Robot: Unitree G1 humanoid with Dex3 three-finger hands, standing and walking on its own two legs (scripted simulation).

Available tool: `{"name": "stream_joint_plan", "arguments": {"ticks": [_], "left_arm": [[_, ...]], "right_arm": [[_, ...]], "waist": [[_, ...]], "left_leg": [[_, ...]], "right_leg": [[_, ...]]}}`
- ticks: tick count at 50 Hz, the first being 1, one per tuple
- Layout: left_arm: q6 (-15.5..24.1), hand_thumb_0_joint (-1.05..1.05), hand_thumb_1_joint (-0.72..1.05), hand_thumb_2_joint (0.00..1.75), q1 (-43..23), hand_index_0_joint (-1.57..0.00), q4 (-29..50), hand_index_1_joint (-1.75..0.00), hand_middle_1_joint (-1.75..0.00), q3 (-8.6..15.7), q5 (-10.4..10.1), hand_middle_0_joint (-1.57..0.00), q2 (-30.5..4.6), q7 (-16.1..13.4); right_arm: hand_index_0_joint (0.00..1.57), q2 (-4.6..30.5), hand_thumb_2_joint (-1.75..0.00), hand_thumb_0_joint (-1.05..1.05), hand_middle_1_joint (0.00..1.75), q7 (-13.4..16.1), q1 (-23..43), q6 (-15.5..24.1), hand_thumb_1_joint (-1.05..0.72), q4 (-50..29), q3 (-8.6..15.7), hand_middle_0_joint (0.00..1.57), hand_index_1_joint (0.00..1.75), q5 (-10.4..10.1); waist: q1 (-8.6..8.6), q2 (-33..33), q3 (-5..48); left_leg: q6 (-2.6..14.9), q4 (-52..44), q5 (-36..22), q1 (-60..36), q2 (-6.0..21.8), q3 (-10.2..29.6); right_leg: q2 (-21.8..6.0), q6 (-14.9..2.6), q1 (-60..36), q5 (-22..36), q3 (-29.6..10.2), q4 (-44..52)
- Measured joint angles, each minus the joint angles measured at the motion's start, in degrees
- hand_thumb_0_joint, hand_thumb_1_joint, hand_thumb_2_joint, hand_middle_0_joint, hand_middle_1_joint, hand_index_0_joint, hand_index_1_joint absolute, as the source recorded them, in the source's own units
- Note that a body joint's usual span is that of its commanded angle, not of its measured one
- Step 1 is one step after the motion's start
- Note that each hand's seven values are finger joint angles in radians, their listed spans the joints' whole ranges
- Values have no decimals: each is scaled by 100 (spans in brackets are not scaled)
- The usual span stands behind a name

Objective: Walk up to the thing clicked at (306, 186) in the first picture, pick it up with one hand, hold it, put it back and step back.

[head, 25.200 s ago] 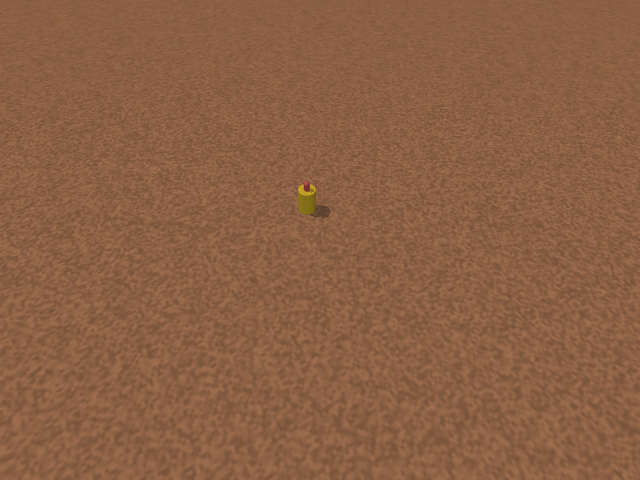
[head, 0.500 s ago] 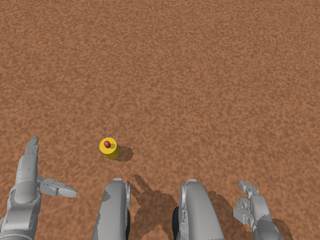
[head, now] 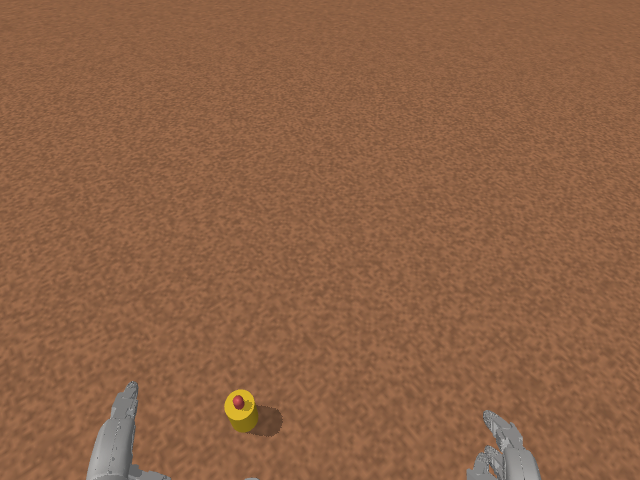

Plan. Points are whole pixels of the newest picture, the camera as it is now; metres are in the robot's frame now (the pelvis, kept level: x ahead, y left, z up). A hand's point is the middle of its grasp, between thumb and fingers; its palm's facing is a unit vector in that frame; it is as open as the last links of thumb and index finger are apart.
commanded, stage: home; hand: left
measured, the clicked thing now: (241, 408) +0.41 +0.19 -0.63
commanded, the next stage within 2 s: stand in 1.70 s
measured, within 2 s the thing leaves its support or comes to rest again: neither
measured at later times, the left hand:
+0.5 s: hand (168, 465) +0.17 +0.18 -0.05, palm faces +0.11 -0.95 -0.30, open 17.5 cm
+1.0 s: hand (174, 471) +0.16 +0.17 -0.05, palm faces +0.12 -0.95 -0.30, open 17.5 cm
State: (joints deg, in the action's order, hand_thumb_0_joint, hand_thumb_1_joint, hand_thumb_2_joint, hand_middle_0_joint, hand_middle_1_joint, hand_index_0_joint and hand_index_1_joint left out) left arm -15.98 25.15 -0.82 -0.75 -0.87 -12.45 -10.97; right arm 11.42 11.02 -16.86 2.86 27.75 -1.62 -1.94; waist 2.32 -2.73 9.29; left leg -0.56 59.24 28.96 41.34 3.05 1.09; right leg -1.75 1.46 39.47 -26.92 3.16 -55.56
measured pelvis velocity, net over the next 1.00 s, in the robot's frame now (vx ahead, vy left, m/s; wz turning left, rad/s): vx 0.00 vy -0.01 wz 0.01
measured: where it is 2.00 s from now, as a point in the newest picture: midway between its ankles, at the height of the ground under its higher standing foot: outside the picture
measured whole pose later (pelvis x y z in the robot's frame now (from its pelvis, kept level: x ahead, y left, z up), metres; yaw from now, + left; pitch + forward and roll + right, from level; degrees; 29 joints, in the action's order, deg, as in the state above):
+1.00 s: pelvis +0.00 -0.01 +0.01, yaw +1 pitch +7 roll -1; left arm -15.8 25.6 -2.1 -0.5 -0.4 -11.1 -8.1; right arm 11.7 10.6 -15.4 6.9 29.5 -1.4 -0.8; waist 1.3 -2.4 6.1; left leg -1.6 53.9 26.3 34.7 3.1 1.4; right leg -1.5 0.5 33.3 -25.3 3.6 -51.6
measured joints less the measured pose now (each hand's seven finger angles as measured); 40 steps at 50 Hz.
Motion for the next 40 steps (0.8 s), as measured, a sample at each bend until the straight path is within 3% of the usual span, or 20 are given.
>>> {"name": "stream_joint_plan", "arguments": {"ticks": [12,40], "left_arm": [[-65,-1,-56,4,179,-6,140,-5,-5,-12,43,-5,50,178],[-10,-1,-55,5,56,-6,-97,-5,-5,9,41,-5,118,277]], "right_arm": [[21,-21,-90,1,30,-44,179,274,-90,-29,-22,20,30,106],[21,36,-90,1,30,-46,89,362,-90,182,18,20,30,110]], "waist": [[-129,35,-198],[-80,33,-307]], "left_leg": [[-6,-293,-88,-474,-34,7],[-95,-523,-240,-649,6,20]], "right_leg": [[-27,5,-480,64,21,274],[20,-87,-597,149,35,388]]}}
